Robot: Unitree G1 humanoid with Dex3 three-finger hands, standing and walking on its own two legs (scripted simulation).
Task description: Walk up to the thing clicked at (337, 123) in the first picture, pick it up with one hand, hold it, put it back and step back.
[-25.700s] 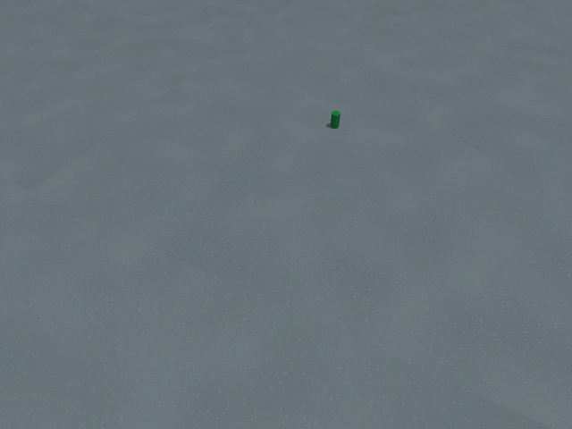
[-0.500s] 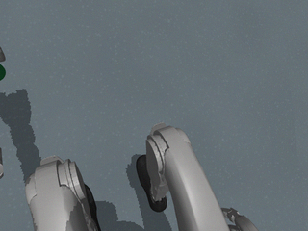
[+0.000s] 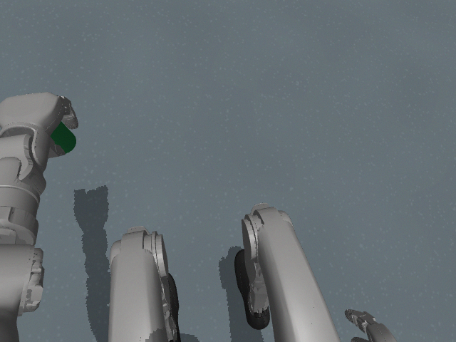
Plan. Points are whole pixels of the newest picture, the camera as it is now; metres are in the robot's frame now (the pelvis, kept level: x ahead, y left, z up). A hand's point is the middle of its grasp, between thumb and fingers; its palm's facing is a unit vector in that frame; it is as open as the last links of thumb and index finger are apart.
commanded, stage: lift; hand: left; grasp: from above
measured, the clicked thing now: (52, 133) +0.51 +0.27 -0.13
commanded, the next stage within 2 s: hold in 1.16 s
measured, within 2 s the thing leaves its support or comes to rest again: neither
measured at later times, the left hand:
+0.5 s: hand out of the picture +0.40 +0.24 +0.10, palm faces -0.45 -0.08 -0.89, open 7.3 cm
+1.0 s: hand out of the picture +0.40 +0.23 +0.22, palm faces -0.44 -0.09 -0.89, open 7.3 cm
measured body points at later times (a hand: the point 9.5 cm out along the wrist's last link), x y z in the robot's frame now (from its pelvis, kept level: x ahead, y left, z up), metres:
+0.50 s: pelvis +0.02 -0.01 +0.18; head +0.13 +0.01 +0.61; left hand +0.42 +0.25 +0.15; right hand +0.12 -0.26 +0.05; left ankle +0.08 +0.11 -0.38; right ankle +0.11 -0.13 -0.38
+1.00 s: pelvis +0.07 -0.01 +0.30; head +0.14 -0.01 +0.74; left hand +0.42 +0.23 +0.27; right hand +0.14 -0.27 +0.17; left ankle +0.08 +0.11 -0.38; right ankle +0.11 -0.13 -0.38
